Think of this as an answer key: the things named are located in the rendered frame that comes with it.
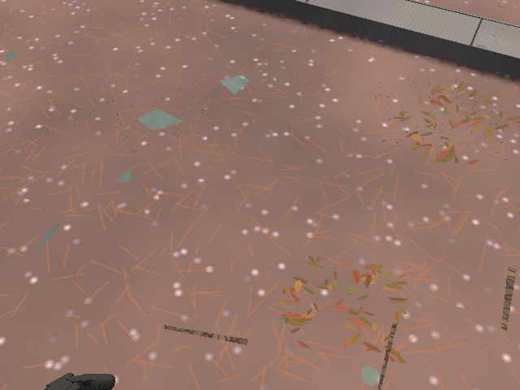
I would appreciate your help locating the left robot hand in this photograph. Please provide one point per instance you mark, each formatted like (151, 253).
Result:
(83, 382)

